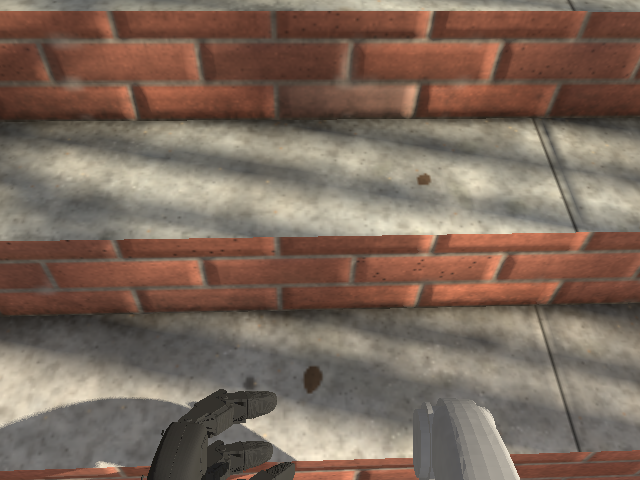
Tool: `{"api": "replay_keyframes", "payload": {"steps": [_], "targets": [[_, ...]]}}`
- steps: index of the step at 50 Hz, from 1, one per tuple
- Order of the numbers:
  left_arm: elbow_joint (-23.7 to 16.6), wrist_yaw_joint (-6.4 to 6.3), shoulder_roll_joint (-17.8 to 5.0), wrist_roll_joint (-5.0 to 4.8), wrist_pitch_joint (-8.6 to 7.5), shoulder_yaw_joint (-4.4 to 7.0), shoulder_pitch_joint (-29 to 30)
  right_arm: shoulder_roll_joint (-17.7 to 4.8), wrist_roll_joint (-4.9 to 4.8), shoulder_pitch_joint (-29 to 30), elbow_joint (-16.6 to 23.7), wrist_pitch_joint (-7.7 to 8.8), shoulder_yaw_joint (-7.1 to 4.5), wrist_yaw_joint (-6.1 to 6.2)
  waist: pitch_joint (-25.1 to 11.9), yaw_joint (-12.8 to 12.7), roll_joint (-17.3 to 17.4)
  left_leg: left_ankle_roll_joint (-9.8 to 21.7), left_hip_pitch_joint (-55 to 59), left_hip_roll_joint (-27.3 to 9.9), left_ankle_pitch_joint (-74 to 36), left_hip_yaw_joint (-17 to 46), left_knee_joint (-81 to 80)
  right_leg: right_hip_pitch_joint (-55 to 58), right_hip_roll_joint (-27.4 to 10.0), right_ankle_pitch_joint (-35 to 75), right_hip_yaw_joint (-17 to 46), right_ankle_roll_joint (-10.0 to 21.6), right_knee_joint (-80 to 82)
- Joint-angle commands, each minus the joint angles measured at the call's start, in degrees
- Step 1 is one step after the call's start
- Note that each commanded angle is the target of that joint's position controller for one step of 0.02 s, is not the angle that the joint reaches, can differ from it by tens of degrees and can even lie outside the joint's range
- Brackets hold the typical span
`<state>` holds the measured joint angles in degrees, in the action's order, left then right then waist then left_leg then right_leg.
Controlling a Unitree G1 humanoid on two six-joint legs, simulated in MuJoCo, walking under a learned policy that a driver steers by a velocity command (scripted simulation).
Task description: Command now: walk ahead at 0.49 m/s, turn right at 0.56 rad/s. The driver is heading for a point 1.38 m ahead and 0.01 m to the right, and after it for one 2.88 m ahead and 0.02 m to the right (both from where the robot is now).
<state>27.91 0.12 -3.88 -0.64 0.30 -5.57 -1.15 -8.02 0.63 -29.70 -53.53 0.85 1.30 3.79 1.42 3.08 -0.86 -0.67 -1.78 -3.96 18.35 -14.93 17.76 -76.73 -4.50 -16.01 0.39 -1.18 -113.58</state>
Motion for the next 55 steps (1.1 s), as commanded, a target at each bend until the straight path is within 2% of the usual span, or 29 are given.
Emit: {"api": "replay_keyframes", "payload": {"steps": [1, 3, 4, 5, 6, 7, 8, 10, 12, 13, 16, 18, 21, 25, 27, 28, 30, 31, 32, 33, 35, 38, 41, 46, 48, 50, 53, 54, 55], "targets": [[-10.4, 1.49, 0.7, -0.24, -1.36, -1.87, 13.5, -14.7, -2.02, -3.4, 2.1, -1.35, -3.62, 2.23, -1.7, -0.5, 6.0, 10.7, -2.7, -14.7, -21.6, 7.4, -18.7, 14.4, -2.0, -15.1, -8.7, 2.0, 20.9], [-7.7, 1.56, -3.0, -0.1, -1.64, 0.38, 9.9, -17.4, -1.48, 0.0, 3.1, -1.49, -3.94, 1.65, -7.4, -3.2, 6.6, 11.0, 2.4, -13.9, -77.7, 1.4, -7.0, 30.4, 7.0, -24.4, -18.3, 5.9, 29.7], [-6.8, 1.74, -8.7, -0.31, -2.5, 3.09, 4.1, -18.0, 0.56, 1.6, 2.9, -1.17, -3.29, 1.32, -13.1, -8.0, 16.5, 11.3, 6.4, -14.5, -123.0, 2.5, 5.5, 38.6, 11.7, -23.1, -18.6, 9.2, 35.4], [-4.0, 2.17, -14.6, -0.24, -2.77, 5.79, -6.3, -20.8, 0.36, 5.2, 6.1, -0.75, -4.05, 0.84, -21.2, -13.1, 21.3, 10.1, 7.9, -14.1, -129.7, 3.2, 19.7, 49.9, 13.3, -19.3, -9.6, 12.9, 47.7], [0.8, 1.37, -20.5, 1.09, -2.46, 8.34, -17.0, -18.9, -0.15, 8.5, 10.2, 1.05, -3.95, -0.37, -24.9, -16.5, 8.7, 7.4, -18.4, -7.9, -114.4, 5.5, 40.4, 70.2, 4.7, -27.0, 17.9, 19.7, 58.5], [5.0, -0.9, -28.2, 2.0, -0.86, 10.49, -24.0, -14.8, 0.64, 14.7, 12.6, 4.65, -3.44, -3.63, -28.7, -16.2, -16.7, 3.9, -35.3, 6.4, -16.5, 14.0, 63.9, 81.7, -6.6, -23.8, 54.7, 24.5, 92.0], [7.8, -2.18, -25.4, 3.96, -0.72, 9.44, -25.7, -13.5, -0.14, 16.7, 11.0, 6.23, -4.16, -6.61, -30.5, -15.0, -11.2, 4.4, -43.9, 7.6, -9.2, 27.7, 89.8, 80.6, -12.1, -28.2, 66.4, 21.3, 99.2], [15.5, 0.0, -15.2, 2.36, -1.04, 6.75, -25.1, -3.6, -0.04, 28.1, 18.2, 6.53, -1.18, -7.65, -4.7, -9.1, -0.7, 7.2, -60.2, 4.9, -10.5, 22.6, 101.8, 61.5, -7.1, -31.2, 49.1, 14.4, 93.3], [19.3, 1.84, -4.8, 2.02, -1.06, 3.94, -15.8, 2.1, 0.95, 24.0, 21.2, 5.49, 1.59, -6.9, 0.7, 1.1, 0.7, 8.8, -60.7, 3.6, -10.6, 21.2, 115.5, 49.0, -1.4, -17.8, 30.8, 10.4, 89.5], [19.3, 2.45, -4.1, 2.02, -1.56, 3.78, -12.3, 2.1, 0.53, 19.2, 21.5, 5.56, 2.3, -6.89, 1.7, 4.3, -1.3, 8.4, -63.2, 2.8, -11.5, 20.7, 116.2, 46.3, -0.4, -13.3, 26.6, 10.7, 90.8], [21.0, 2.77, -5.9, 2.44, -1.92, 3.75, -8.9, 1.3, 0.58, 20.3, 22.6, 5.22, 4.29, -6.41, 2.0, 6.9, 0.3, 7.3, -63.7, 0.8, -19.5, 16.2, 103.7, 39.9, 2.4, 1.0, 10.4, 7.8, 90.8], [25.6, 2.63, -6.0, 3.79, -2.28, 3.25, -18.4, 4.9, -0.1, 24.1, 21.9, 5.11, 5.6, -5.8, 0.2, 2.4, -3.6, 6.3, -75.9, 2.3, -17.4, 13.4, 123.7, 47.9, -1.4, 2.7, 14.2, 10.9, 92.6], [29.0, 2.48, -7.9, 1.37, -1.57, 3.74, -25.1, 6.0, -1.08, 33.8, 25.6, 5.29, 7.03, -5.43, 1.7, -1.7, -3.1, 5.1, -83.4, 1.2, -17.7, 11.9, 108.3, 52.9, -0.7, -1.1, 12.9, 7.5, 95.4], [32.3, -1.86, -9.6, 1.47, -0.32, 4.55, -35.3, 9.0, 0.13, 47.2, 29.8, 5.54, 8.74, -4.58, -6.2, -7.4, -8.3, 2.4, -68.1, -0.4, -16.0, 3.2, 88.7, 58.8, -5.9, 11.1, 16.4, 14.1, 109.5], [31.7, -2.72, -13.1, -0.18, -0.89, 5.45, -30.2, 4.2, -0.08, 43.6, 27.3, 5.58, 6.61, -5.09, -14.3, -2.5, -9.2, 6.0, -40.1, 4.3, -2.6, -1.3, 64.5, 61.3, -5.4, 54.4, 5.0, 13.2, 108.8], [33.1, -2.87, -15.5, 1.47, -1.42, 5.45, -31.3, -0.1, -0.33, 37.5, 24.3, 5.33, 4.04, -5.24, -18.0, 1.0, -15.0, 7.1, -32.9, 8.0, 5.5, -2.4, 64.6, 68.9, -7.5, 89.8, 3.4, 15.1, 102.1], [33.0, -3.06, -20.6, 1.62, -2.71, 6.68, -26.4, -9.0, -0.62, 22.1, 18.8, 4.74, 0.44, -6.62, -21.7, 8.1, -18.7, 9.3, -29.0, 8.4, 15.5, 7.9, 46.9, 87.1, -10.7, 117.8, 2.2, 16.7, 83.8], [31.0, -2.58, -20.1, 3.3, -4.06, 6.76, -24.0, -13.2, 1.56, 9.3, 14.0, 3.99, -1.04, -7.42, -27.4, 11.2, -7.9, 14.2, -12.3, 2.2, 11.5, 25.8, 39.8, 76.8, -11.0, 114.2, 4.6, 17.9, 69.9], [29.3, 0.21, -14.1, 2.46, -5.45, 6.4, -23.3, -16.8, 2.88, 3.0, 8.9, 1.45, -2.8, -6.31, -29.4, 9.2, 15.0, 21.7, 1.3, -5.8, 21.6, 55.8, 12.6, 57.0, -1.3, 78.9, 4.6, 15.5, 52.8], [27.7, 3.37, -10.5, 3.94, -6.62, 6.19, -13.8, -14.7, 3.38, 0.0, 4.5, -1.54, -3.22, -3.02, -22.8, 11.0, 21.9, 27.6, 3.0, -12.5, 26.4, 83.7, -9.9, 37.4, 11.9, 18.7, 7.8, 10.2, 18.1], [14.8, 7.31, -3.6, 2.48, -8.2, 3.74, -0.7, 0.9, 2.6, 6.0, -1.8, -0.4, 1.7, -3.14, -3.4, 0.9, 6.3, 19.0, -16.2, -11.5, 26.7, 69.7, -2.6, 17.0, 9.7, 12.0, 14.0, 12.3, -13.1], [12.6, 5.88, 0.8, 1.85, -7.77, 0.6, -8.2, 7.5, 2.3, 14.5, -5.2, 1.04, 3.26, -5.96, 3.2, -10.4, -4.7, 10.7, -26.6, -2.5, 3.6, 36.0, 5.2, 9.1, 5.7, 10.4, 9.3, 13.2, -20.1], [10.2, 4.01, -0.1, 1.59, -7.67, -1.58, -7.9, 2.8, 1.95, 17.8, -4.5, 1.35, 2.66, -7.26, 4.3, -13.5, -2.5, 8.6, -35.8, 0.2, -6.8, 22.6, 2.0, 8.4, 2.4, 15.0, 3.7, 10.2, -10.3], [4.4, 2.12, 2.0, 1.5, -7.95, -4.05, 9.5, -0.3, 0.42, -1.7, -9.0, 1.39, 2.29, -6.33, 0.6, -2.3, 4.6, 11.3, -22.8, -0.7, -3.2, 30.4, -2.4, -5.1, -0.7, 15.3, -7.1, 5.0, -7.0], [-1.0, 1.84, 3.9, 1.05, -8.79, -5.09, 23.0, -0.8, -0.46, -12.0, -10.8, 0.51, 1.64, -4.19, -1.1, 4.1, 6.1, 11.9, -14.5, -3.8, -10.4, 35.7, -5.5, -7.3, -1.1, 11.2, -9.2, 2.5, 3.2], [-4.1, 1.54, 6.0, 2.34, -8.42, -6.54, 27.2, -2.4, -1.39, -11.4, -10.6, 0.07, 0.16, -1.06, -6.9, 2.2, 10.3, 13.3, -18.9, -5.4, -28.7, 31.5, -15.7, 19.4, -0.1, -0.2, -12.0, 2.6, 26.5], [3.0, 0.24, -10.2, 1.62, -7.63, 2.99, 0.8, -11.9, 1.13, -2.4, -9.1, 4.0, -2.29, -1.69, -24.4, -14.3, 24.0, 13.9, -0.5, -7.1, -111.8, 26.6, 6.0, 52.2, 6.2, -15.1, -5.5, 8.4, 44.4], [7.8, 1.02, -17.0, 1.77, -7.97, 5.76, -14.7, -15.6, 0.85, 7.5, -5.8, 4.93, -3.75, -1.77, -29.8, -21.8, 20.4, 14.6, -3.0, -7.2, -111.1, 28.5, 19.7, 64.2, 2.2, -18.4, 6.3, 11.4, 51.1], [12.3, 0.51, -21.8, 3.59, -6.83, 7.82, -22.8, -10.1, 1.13, 9.7, -2.1, 6.38, -3.58, -3.59, -37.3, -19.6, -2.4, 14.9, -22.8, -0.5, -93.5, 26.4, 38.1, 83.1, -10.4, -18.7, 31.7, 17.8, 67.4]]}}
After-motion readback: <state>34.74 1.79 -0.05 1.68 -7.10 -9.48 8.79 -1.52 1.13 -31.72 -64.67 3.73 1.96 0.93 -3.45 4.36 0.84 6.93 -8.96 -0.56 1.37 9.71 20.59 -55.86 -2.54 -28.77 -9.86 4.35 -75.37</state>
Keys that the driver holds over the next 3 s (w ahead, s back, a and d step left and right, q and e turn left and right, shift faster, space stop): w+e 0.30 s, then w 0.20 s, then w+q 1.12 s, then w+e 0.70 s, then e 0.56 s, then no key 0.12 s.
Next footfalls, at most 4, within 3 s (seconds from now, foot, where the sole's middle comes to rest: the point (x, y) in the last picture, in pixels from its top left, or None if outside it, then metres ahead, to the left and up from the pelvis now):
0.08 right None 0.22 -0.13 -0.58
0.60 left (329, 377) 0.49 -0.02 -0.39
1.08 right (476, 174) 0.73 -0.25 -0.19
1.60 left None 0.97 0.14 0.00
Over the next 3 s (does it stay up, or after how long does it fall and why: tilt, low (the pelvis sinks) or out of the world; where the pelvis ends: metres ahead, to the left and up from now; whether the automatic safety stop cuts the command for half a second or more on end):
stays up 1.35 0.07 1.12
